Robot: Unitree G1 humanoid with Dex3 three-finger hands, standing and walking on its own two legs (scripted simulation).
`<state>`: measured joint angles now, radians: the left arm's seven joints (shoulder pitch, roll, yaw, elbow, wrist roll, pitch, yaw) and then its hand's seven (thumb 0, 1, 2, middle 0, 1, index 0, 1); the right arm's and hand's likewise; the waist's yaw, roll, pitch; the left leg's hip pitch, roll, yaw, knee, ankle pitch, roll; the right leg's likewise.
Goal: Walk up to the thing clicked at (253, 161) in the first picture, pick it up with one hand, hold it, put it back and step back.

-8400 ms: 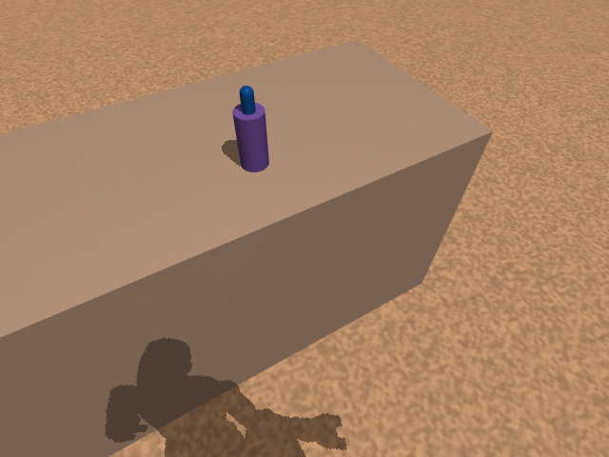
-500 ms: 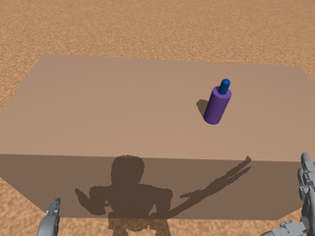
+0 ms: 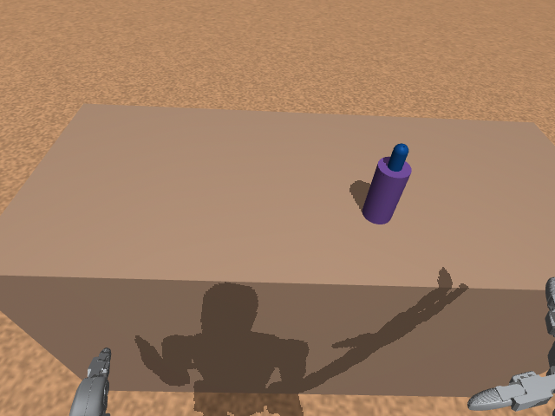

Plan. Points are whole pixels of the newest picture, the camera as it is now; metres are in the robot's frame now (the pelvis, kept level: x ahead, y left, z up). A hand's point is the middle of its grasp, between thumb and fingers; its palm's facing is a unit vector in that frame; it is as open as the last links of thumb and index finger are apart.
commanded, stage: go down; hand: right
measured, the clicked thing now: (388, 182) +0.55 -0.21 +0.02
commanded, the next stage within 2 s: none
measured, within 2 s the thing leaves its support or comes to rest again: neither
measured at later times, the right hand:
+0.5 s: hand (524, 249) +0.33 -0.33 +0.10, palm faces +0.15 +0.99 +0.00, open 17.7 cm
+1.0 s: hand (533, 226) +0.36 -0.36 +0.11, palm faces +0.16 +0.99 +0.00, open 17.5 cm
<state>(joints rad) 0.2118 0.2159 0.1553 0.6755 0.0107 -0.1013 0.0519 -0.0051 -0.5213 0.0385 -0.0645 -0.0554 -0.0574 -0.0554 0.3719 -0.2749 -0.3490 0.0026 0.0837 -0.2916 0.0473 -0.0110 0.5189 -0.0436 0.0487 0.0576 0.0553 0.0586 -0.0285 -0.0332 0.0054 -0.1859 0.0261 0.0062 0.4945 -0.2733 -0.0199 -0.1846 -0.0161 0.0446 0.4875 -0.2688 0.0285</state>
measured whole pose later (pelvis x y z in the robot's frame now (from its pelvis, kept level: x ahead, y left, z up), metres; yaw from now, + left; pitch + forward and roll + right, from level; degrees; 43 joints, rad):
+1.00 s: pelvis +0.00 -0.01 -0.02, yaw +1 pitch +8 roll +2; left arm 0.23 0.25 -0.03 0.63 -0.01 -0.20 0.17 0.00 -0.53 0.05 -0.07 -0.06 -0.06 -0.06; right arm -0.47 -0.69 -0.58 0.92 0.27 -0.18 0.54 -0.01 0.54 -0.04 0.05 0.05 0.05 0.05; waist 0.05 0.00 -0.07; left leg -0.45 0.01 0.01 0.63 -0.31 -0.03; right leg -0.48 -0.03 0.05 0.69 -0.35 0.02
